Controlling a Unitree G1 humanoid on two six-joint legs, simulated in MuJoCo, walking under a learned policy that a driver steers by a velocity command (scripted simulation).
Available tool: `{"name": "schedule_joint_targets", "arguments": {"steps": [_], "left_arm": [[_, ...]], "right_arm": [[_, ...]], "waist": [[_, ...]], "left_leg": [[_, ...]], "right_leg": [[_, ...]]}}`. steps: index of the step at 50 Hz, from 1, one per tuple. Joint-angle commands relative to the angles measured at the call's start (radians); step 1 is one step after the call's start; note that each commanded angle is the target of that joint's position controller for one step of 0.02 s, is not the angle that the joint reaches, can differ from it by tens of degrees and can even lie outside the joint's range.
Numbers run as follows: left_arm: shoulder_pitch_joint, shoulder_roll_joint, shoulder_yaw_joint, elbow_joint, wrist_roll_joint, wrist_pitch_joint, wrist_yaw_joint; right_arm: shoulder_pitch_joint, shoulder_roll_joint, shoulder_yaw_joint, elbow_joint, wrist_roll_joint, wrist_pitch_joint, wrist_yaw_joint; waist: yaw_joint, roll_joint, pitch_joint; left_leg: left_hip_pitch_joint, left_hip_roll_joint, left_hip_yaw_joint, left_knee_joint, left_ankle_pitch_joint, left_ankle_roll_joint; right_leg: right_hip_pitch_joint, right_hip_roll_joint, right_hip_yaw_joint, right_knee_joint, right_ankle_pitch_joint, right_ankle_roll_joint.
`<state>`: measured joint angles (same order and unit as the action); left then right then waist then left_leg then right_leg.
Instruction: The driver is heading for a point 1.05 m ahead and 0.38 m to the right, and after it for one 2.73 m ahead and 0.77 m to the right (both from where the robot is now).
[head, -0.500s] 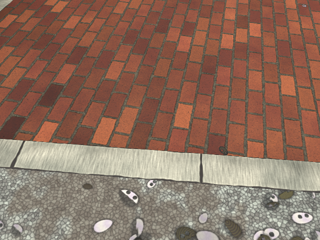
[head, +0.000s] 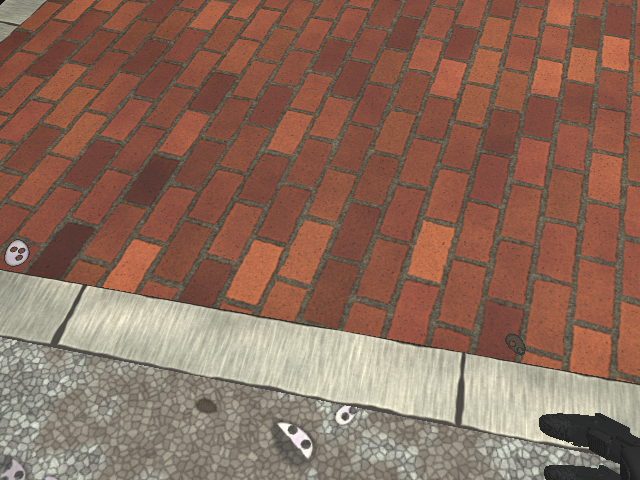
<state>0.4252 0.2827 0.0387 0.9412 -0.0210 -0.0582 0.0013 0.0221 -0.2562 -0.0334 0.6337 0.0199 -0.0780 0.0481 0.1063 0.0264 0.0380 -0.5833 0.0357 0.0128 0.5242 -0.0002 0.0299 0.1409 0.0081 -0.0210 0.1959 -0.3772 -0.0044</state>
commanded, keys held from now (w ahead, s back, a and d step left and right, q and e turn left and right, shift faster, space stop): w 0.16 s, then w+e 0.84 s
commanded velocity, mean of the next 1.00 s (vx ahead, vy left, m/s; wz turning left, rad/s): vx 0.49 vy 0.00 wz -0.36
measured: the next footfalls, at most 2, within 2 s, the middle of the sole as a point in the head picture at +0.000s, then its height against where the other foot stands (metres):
left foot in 0.04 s outside the picture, level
right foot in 0.58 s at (437, 460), level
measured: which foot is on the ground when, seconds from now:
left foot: up 0.00-0.02, down 0.04-0.58, up 0.60-1.00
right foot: down 0.00-0.06, up 0.08-0.56, down 0.58-1.00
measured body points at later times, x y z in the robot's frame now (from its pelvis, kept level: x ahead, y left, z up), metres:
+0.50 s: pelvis +0.28 +0.01 +0.01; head +0.31 +0.00 +0.46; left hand +0.49 +0.23 -0.10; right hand +0.28 -0.27 -0.12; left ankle +0.17 +0.12 -0.73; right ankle +0.46 -0.15 -0.69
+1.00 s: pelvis +0.57 -0.07 +0.00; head +0.59 -0.09 +0.45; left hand +0.75 +0.18 -0.10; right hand +0.67 -0.39 -0.07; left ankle +0.76 +0.03 -0.70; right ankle +0.46 -0.13 -0.73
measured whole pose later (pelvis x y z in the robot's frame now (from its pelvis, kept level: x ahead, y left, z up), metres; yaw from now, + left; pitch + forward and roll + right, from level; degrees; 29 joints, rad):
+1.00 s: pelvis +0.57 -0.07 +0.00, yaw -26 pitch +2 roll -1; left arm 0.36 0.29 0.08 0.71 -0.02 -0.04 0.03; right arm 0.06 -0.30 -0.05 0.71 -0.01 -0.12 0.04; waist 0.07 0.05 -0.01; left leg -0.59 0.03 -0.13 0.68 0.09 -0.02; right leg -0.15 0.14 0.18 0.50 -0.37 -0.08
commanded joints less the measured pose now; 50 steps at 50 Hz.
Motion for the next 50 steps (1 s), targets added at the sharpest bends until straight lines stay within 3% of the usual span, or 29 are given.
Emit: {"name": "schedule_joint_targets", "arguments": {"steps": [1,2,3,4,5,6,7,8,10,14,20,25,27,28,29,30,31,32,33,34,35,36,38,41,43,44,47,48,50], "left_arm": [[-0.038,0.204,0.048,-0.047,0.001,0.008,0.010],[-0.036,0.183,0.039,-0.056,0.011,0.012,0.013],[0.070,0.065,0.004,-0.090,0.026,-0.001,0.007],[0.096,0.044,-0.009,-0.068,0.013,-0.026,-0.003],[-0.010,0.158,0.025,-0.099,-0.018,-0.043,-0.011],[-0.103,0.165,0.026,-0.130,-0.030,-0.052,-0.012],[-0.141,0.147,0.025,-0.139,-0.018,-0.053,-0.008],[-0.134,0.138,0.031,-0.135,-0.003,-0.044,-0.004],[-0.073,0.091,0.024,-0.110,-0.003,-0.017,-0.004],[-0.158,0.074,0.025,-0.142,-0.002,0.013,0.006],[-0.328,0.038,0.010,-0.202,0.005,-0.003,-0.027],[-0.421,0.045,0.009,-0.281,0.005,-0.001,-0.058],[-0.376,0.075,0.026,-0.298,0.003,0.003,-0.067],[-0.287,0.106,0.045,-0.286,0.002,0.007,-0.067],[-0.125,0.157,0.077,-0.249,-0.001,0.010,-0.057],[0.035,0.251,0.110,-0.224,-0.004,0.021,-0.034],[0.007,0.317,0.114,-0.233,-0.013,0.014,-0.032],[0.039,0.227,0.092,-0.248,-0.006,0.007,-0.034],[0.003,0.184,0.080,-0.245,0.004,0.002,-0.032],[-0.060,0.166,0.074,-0.259,0.003,-0.001,-0.030],[-0.123,0.138,0.066,-0.273,0.008,-0.001,-0.027],[-0.159,0.115,0.056,-0.292,0.020,-0.002,-0.022],[-0.172,0.118,0.058,-0.303,0.018,-0.004,-0.016],[-0.144,0.163,0.071,-0.294,0.010,-0.003,0.006],[-0.132,0.181,0.079,-0.283,0.011,0.007,0.017],[-0.137,0.186,0.081,-0.293,0.032,0.006,0.022],[-0.095,0.147,0.071,-0.292,0.007,0.009,0.018],[-0.030,0.134,0.074,-0.265,-0.005,0.007,0.032],[-0.006,0.146,0.083,-0.265,-0.006,0.008,0.048]], "right_arm": [[0.134,-0.157,-0.062,-0.029,-0.003,-0.010,-0.006],[0.300,-0.197,-0.082,0.017,-0.002,-0.004,-0.018],[0.421,-0.301,-0.102,0.036,-0.031,0.001,-0.027],[0.444,-0.253,-0.089,0.052,-0.014,0.003,-0.022],[0.373,-0.190,-0.066,0.050,-0.009,0.002,-0.021],[0.302,-0.164,-0.057,0.044,-0.009,0.002,-0.023],[0.244,-0.142,-0.049,0.046,-0.016,-0.001,-0.021],[0.203,-0.116,-0.042,0.043,-0.026,-0.009,-0.020],[0.173,-0.102,-0.043,0.054,-0.030,-0.023,-0.019],[0.206,-0.131,-0.055,0.106,-0.038,-0.046,-0.030],[0.257,-0.165,-0.060,0.153,-0.027,-0.036,-0.049],[0.317,-0.184,-0.072,0.194,-0.006,0.009,-0.056],[0.304,-0.212,-0.079,0.190,-0.002,0.029,-0.065],[0.290,-0.224,-0.081,0.184,-0.003,0.039,-0.072],[0.270,-0.220,-0.076,0.174,-0.002,0.045,-0.079],[0.291,-0.183,-0.059,0.151,-0.022,0.035,-0.082],[0.384,-0.045,-0.015,0.104,-0.046,0.002,-0.060],[0.275,-0.137,-0.031,0.099,-0.005,-0.037,-0.044],[0.197,-0.170,-0.039,0.069,0.024,-0.058,-0.037],[0.171,-0.163,-0.035,0.063,0.010,-0.069,-0.043],[0.164,-0.167,-0.043,0.068,-0.017,-0.070,-0.050],[0.184,-0.170,-0.048,0.070,-0.024,-0.059,-0.051],[0.212,-0.150,-0.048,0.066,-0.030,-0.033,-0.053],[0.108,-0.114,-0.035,0.027,-0.040,-0.017,-0.056],[0.051,-0.080,-0.023,0.017,-0.047,-0.027,-0.049],[0.105,-0.106,-0.034,0.046,-0.046,-0.038,-0.039],[0.023,-0.138,-0.045,0.018,-0.026,-0.049,-0.028],[-0.035,-0.152,-0.050,-0.009,-0.028,-0.063,-0.017],[-0.088,-0.175,-0.058,-0.026,-0.020,-0.081,0.005]], "waist": [[-0.171,-0.129,-0.084],[-0.247,-0.110,-0.196],[-0.221,0.115,-0.384],[-0.213,0.252,-0.513],[-0.219,0.165,-0.332],[-0.198,0.104,-0.193],[-0.163,0.030,-0.104],[-0.126,0.038,-0.071],[-0.086,0.058,-0.064],[-0.092,0.029,0.012],[-0.159,-0.001,0.051],[-0.184,0.000,0.065],[-0.144,0.040,0.006],[-0.091,0.058,-0.056],[-0.001,0.043,-0.142],[0.054,-0.082,-0.254],[-0.067,-0.285,-0.350],[0.017,-0.179,-0.404],[0.020,-0.148,-0.260],[-0.019,-0.049,-0.174],[-0.060,-0.022,-0.119],[-0.095,-0.040,-0.105],[-0.123,-0.058,-0.092],[-0.106,-0.057,-0.035],[-0.085,-0.092,-0.054],[-0.097,-0.101,-0.118],[-0.067,-0.090,-0.066],[-0.042,-0.098,-0.048],[-0.019,-0.113,-0.031]], "left_leg": [[0.281,-0.061,0.047,-0.015,-0.058,0.068],[0.550,-0.024,0.013,0.007,-0.049,0.102],[0.972,0.254,-0.389,0.021,-0.138,0.238],[1.045,0.369,-0.772,-0.180,-0.334,0.324],[0.915,0.330,-0.678,-0.228,-0.430,0.267],[0.758,0.291,-0.531,-0.248,-0.386,0.234],[0.607,0.249,-0.423,-0.281,-0.285,0.218],[0.510,0.210,-0.346,-0.310,-0.200,0.204],[0.416,0.189,-0.255,-0.370,-0.137,0.210],[0.379,0.191,-0.113,-0.431,-0.056,0.208],[0.453,0.175,0.063,-0.438,0.013,0.153],[0.691,0.238,0.105,-0.321,0.194,0.129],[0.726,0.241,0.136,-0.190,0.532,0.102],[0.718,0.228,0.154,-0.055,0.685,0.084],[0.629,0.188,0.188,0.159,0.696,0.050],[0.377,0.137,0.193,0.482,0.375,0.004],[-0.057,-0.093,0.061,0.806,-0.563,-0.055],[-0.170,-0.068,-0.124,0.889,-0.576,-0.033],[-0.237,-0.022,-0.117,0.870,-0.495,-0.012],[-0.208,0.021,-0.110,0.786,-0.412,-0.005],[-0.147,0.050,-0.104,0.697,-0.356,-0.013],[-0.077,0.068,-0.110,0.659,-0.321,-0.022],[-0.030,0.073,-0.097,0.570,-0.301,-0.054],[0.004,0.042,-0.064,0.331,-0.149,-0.091],[0.117,-0.007,-0.042,0.179,0.044,-0.094],[0.205,-0.019,-0.047,0.259,0.196,-0.089],[0.111,-0.019,-0.087,0.191,0.134,-0.066],[-0.056,0.014,-0.183,0.166,0.148,-0.042],[-0.307,0.043,-0.242,0.109,0.034,-0.021]], "right_leg": [[-0.068,-0.235,0.054,0.244,0.947,-0.124],[-0.199,-0.191,0.029,0.465,0.891,-0.092],[-0.571,-0.064,-0.002,0.874,0.452,-0.035],[-0.738,0.052,0.117,1.090,-0.177,-0.017],[-0.847,-0.015,0.158,1.160,-0.155,-0.034],[-0.868,-0.064,0.119,1.139,-0.074,-0.045],[-0.843,-0.106,0.098,1.070,0.004,-0.043],[-0.788,-0.140,0.104,1.009,0.061,-0.040],[-0.707,-0.159,0.105,0.974,0.108,-0.022],[-0.803,-0.156,0.141,0.831,0.254,0.011],[-0.779,-0.113,0.064,0.500,0.531,-0.004],[-0.866,-0.085,0.015,0.400,0.361,-0.050],[-0.754,-0.026,-0.053,0.403,0.253,-0.085],[-0.630,0.016,-0.080,0.408,0.211,-0.108],[-0.395,0.058,-0.083,0.361,0.250,-0.145],[-0.079,-0.091,0.170,0.343,0.264,-0.218],[0.224,-0.320,0.755,0.215,0.054,-0.413],[0.269,-0.335,0.839,0.114,-0.017,-0.405],[0.172,-0.309,0.689,0.104,0.063,-0.357],[0.025,-0.264,0.568,0.107,0.190,-0.323],[-0.109,-0.224,0.476,0.100,0.316,-0.302],[-0.193,-0.197,0.427,0.077,0.403,-0.300],[-0.280,-0.174,0.383,0.048,0.472,-0.310],[-0.410,-0.117,0.294,0.030,0.491,-0.279],[-0.469,-0.059,0.232,0.062,0.495,-0.237],[-0.485,-0.075,0.237,0.106,0.534,-0.230],[-0.429,-0.081,0.321,0.175,0.385,-0.225],[-0.256,-0.123,0.430,0.247,0.294,-0.236],[-0.014,-0.179,0.552,0.309,0.251,-0.262]]}}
